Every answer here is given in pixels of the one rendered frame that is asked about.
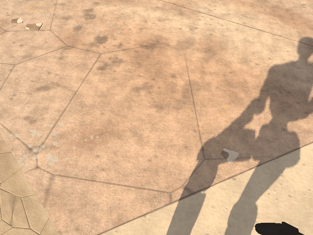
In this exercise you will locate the robot right hand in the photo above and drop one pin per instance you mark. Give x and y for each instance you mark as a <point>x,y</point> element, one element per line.
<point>272,228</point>

